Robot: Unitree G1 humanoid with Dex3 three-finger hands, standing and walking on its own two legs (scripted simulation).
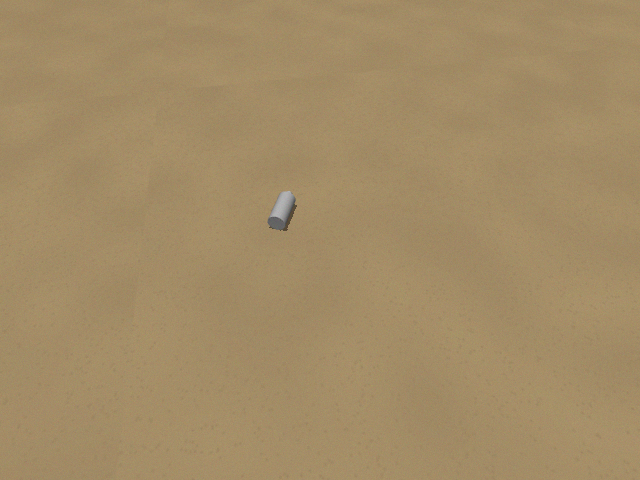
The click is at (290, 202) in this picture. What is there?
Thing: lying bottle
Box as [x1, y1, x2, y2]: [268, 191, 295, 229]
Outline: 290,191 281,192 276,200 268,218 268,223 273,228 281,229 285,225 295,200 294,196
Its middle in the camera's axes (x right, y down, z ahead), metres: -0.15 -0.12 +1.73
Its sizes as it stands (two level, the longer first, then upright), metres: 0.194 0.078 0.078
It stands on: the floor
